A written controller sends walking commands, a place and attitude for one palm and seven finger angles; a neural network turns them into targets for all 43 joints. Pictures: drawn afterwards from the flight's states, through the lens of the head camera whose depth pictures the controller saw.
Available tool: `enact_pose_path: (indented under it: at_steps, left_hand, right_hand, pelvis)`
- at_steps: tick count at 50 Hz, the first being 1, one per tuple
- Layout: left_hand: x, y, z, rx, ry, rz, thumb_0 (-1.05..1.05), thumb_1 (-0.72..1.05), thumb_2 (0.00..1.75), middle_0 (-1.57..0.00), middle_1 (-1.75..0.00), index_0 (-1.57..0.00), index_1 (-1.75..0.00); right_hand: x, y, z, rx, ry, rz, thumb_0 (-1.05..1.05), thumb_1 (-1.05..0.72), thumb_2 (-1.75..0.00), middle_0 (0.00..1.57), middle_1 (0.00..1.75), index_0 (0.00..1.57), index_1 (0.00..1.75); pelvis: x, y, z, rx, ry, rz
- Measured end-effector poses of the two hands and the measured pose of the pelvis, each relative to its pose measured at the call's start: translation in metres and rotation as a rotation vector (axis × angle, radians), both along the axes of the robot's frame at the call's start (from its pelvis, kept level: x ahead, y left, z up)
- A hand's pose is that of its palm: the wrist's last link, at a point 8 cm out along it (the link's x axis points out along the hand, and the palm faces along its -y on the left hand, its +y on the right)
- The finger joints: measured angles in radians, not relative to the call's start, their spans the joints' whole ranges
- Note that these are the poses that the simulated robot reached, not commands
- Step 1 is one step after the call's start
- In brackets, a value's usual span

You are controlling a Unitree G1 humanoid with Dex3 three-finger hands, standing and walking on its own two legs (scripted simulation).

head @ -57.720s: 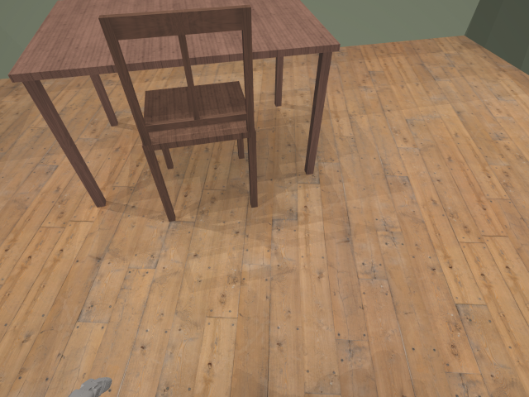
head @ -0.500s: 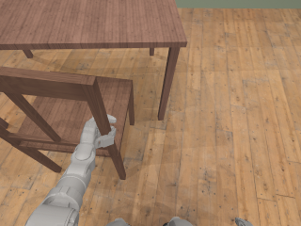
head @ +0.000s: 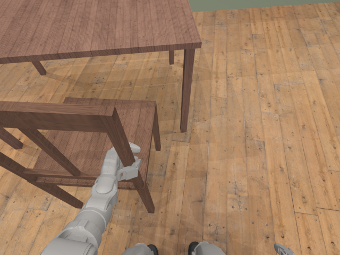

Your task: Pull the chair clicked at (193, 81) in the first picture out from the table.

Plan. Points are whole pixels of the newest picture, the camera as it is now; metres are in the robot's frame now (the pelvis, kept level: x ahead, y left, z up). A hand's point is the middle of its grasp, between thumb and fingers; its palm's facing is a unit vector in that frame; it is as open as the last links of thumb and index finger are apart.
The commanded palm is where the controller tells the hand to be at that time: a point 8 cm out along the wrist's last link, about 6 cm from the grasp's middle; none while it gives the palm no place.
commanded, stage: step backward, pulling the chair out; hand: left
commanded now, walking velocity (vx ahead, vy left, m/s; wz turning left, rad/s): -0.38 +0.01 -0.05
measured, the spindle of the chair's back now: (55, 154) +0.38 +0.32 -0.06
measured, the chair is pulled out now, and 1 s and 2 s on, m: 0.30 0.37 0.50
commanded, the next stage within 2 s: none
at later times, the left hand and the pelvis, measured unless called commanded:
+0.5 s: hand (136, 182) +0.30 +0.09 -0.07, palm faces -0.06 -0.98 -0.17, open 6.1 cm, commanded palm +0.30 +0.14 -0.06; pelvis -0.04 -0.01 -0.01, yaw -2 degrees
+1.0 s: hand (136, 195) +0.27 +0.09 -0.07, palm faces -0.11 -0.98 -0.16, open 6.1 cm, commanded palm +0.25 +0.14 -0.06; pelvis -0.08 +0.00 -0.01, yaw +0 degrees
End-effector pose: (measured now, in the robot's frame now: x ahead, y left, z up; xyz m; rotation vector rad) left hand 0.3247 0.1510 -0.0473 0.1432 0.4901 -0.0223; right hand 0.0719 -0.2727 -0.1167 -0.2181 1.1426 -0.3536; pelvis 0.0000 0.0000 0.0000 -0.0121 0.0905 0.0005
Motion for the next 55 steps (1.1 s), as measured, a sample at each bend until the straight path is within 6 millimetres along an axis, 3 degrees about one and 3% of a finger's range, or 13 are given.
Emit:
enact_pose_path:
  at_steps: [4, 8, 17, 23, 33, 45, 51, 55]
  left_hand:
    - [-0.010, -0.003, 0.000, 0.011, 0.011, -0.060, 0.09, 0.60, 0.73, -0.29, -1.12, -0.49, -1.45]
    - [-0.017, -0.003, 0.000, 0.013, 0.011, -0.087, 0.09, 0.60, 0.73, -0.29, -1.16, -0.49, -1.45]
    - [-0.030, -0.004, 0.000, 0.032, 0.001, -0.058, 0.09, 0.57, 0.78, -0.33, -1.13, -0.49, -1.45]
    - [-0.038, -0.009, 0.000, 0.047, -0.008, -0.015, 0.10, 0.54, 0.81, -0.36, -1.13, -0.49, -1.45]
    - [-0.042, -0.009, 0.001, 0.040, -0.005, -0.065, 0.09, 0.56, 0.77, -0.32, -1.20, -0.49, -1.45]
    - [-0.059, -0.012, 0.001, 0.041, -0.005, -0.039, 0.10, 0.55, 0.79, -0.34, -1.19, -0.49, -1.45]
    - [-0.075, -0.010, 0.001, 0.032, -0.003, -0.061, 0.11, 0.55, 0.79, -0.32, -1.21, -0.49, -1.45]
    - [-0.089, -0.007, 0.001, 0.028, 0.004, -0.070, 0.11, 0.56, 0.79, -0.32, -1.21, -0.49, -1.45]
  right_hand:
    - [-0.003, 0.000, 0.009, -0.040, -0.032, 0.002, 0.00, -0.90, -0.89, 0.20, 0.30, 0.20, 0.30]
    - [-0.002, 0.012, 0.011, -0.033, -0.074, 0.013, 0.00, -0.91, -0.90, 0.20, 0.30, 0.20, 0.30]
    - [-0.013, 0.046, -0.015, 0.107, -0.114, 0.060, 0.00, -0.90, -0.89, 0.20, 0.30, 0.20, 0.30]
    - [-0.032, 0.034, -0.028, 0.129, -0.071, 0.059, 0.01, -0.90, -0.89, 0.20, 0.30, 0.20, 0.30]
    - [-0.058, -0.002, -0.008, -0.024, 0.007, 0.065, 0.01, -0.90, -0.89, 0.20, 0.30, 0.20, 0.30]
    - [-0.054, 0.016, -0.017, 0.083, -0.061, 0.049, 0.01, -0.90, -0.89, 0.20, 0.30, 0.20, 0.30]
    - [-0.069, 0.020, -0.010, 0.049, -0.037, 0.084, 0.00, -0.90, -0.89, 0.20, 0.30, 0.20, 0.30]
    - [-0.079, 0.023, -0.006, 0.045, -0.038, 0.071, 0.01, -0.90, -0.89, 0.20, 0.30, 0.20, 0.30]
  pelvis:
    - [-0.006, 0.009, 0.001, 0.002, -0.016, -0.005]
    - [-0.013, 0.014, -0.001, 0.013, -0.029, -0.022]
    - [-0.031, 0.001, -0.010, 0.027, -0.088, -0.044]
    - [-0.038, -0.010, -0.012, 0.037, -0.070, -0.036]
    - [-0.052, 0.005, -0.007, 0.040, -0.023, 0.006]
    - [-0.067, -0.010, -0.010, 0.033, -0.035, -0.018]
    - [-0.086, 0.000, -0.008, 0.036, -0.030, -0.004]
    - [-0.086, 0.001, -0.005, 0.041, -0.030, -0.025]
